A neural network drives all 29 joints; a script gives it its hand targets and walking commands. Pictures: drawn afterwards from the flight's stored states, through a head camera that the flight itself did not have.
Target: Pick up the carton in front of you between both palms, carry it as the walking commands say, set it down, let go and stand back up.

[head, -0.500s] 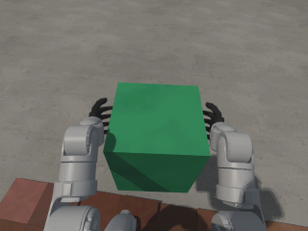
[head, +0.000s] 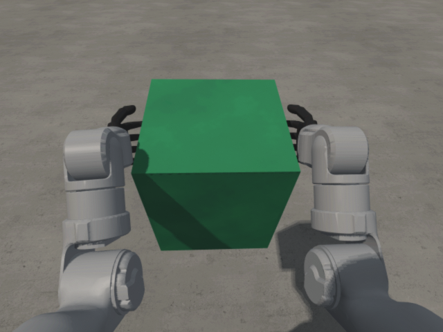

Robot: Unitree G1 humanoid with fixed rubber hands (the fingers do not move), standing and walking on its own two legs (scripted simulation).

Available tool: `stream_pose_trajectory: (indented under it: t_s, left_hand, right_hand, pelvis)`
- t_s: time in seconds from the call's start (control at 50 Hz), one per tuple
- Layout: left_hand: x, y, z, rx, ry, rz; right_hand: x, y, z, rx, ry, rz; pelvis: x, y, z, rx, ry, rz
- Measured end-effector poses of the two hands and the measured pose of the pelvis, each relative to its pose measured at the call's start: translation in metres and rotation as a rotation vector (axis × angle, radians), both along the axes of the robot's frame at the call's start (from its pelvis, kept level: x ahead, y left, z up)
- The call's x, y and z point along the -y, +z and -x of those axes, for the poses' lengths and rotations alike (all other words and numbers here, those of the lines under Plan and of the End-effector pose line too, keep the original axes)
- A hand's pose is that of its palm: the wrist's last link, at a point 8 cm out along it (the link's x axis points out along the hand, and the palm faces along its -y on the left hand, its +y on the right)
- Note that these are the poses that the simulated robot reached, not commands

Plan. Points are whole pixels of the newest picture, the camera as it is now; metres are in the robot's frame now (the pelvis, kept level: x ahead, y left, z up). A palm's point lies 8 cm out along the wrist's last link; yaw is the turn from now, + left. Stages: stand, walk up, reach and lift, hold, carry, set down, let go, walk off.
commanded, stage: carry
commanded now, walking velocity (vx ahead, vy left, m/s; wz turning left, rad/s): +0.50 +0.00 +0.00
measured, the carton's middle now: (214, 170) +0.37 -0.01 +0.13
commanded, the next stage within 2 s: none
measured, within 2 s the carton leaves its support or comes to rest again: neither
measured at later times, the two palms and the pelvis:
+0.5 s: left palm (147, 111) +0.68 +0.15 +0.07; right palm (254, 103) +0.68 -0.15 +0.08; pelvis +0.32 -0.01 -0.04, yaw -1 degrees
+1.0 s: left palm (168, 56) +0.96 +0.10 +0.10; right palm (254, 54) +0.97 -0.19 +0.10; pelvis +0.62 -0.04 -0.03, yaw +1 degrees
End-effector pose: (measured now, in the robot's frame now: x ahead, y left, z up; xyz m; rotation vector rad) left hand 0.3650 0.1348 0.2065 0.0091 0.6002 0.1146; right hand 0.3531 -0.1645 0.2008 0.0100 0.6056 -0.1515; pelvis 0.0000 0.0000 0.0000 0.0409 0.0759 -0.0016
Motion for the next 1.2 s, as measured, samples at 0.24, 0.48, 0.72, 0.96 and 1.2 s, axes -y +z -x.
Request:
stream_pose_trajectory:
  t_s: [0.24,0.48,0.72,0.96,1.2]
  left_hand:
    - [0.001,-0.079,-0.120,-0.187,0.094,-0.015]
    - [-0.018,-0.133,-0.298,-0.109,0.050,0.024]
    - [0.010,-0.135,-0.434,-0.135,-0.043,0.030]
    - [0.028,-0.096,-0.579,-0.027,0.020,-0.004]
    - [0.022,-0.121,-0.651,-0.153,0.153,0.033]
  right_hand:
    - [0.001,-0.077,-0.152,-0.187,0.068,-0.043]
    - [-0.017,-0.120,-0.316,-0.108,0.027,0.001]
    - [0.009,-0.125,-0.419,-0.132,-0.079,-0.008]
    - [0.028,-0.091,-0.589,-0.025,0.014,0.001]
    - [0.021,-0.120,-0.687,-0.154,0.054,-0.070]
  pelvis:
    - [0.028,-0.008,-0.131,-0.020,0.010,0.004]
    - [0.009,-0.040,-0.309,0.000,-0.015,0.043]
    - [-0.002,-0.015,-0.434,-0.025,-0.014,0.064]
    - [0.039,-0.031,-0.600,-0.001,0.017,0.051]
    - [0.056,-0.004,-0.722,-0.010,0.035,0.005]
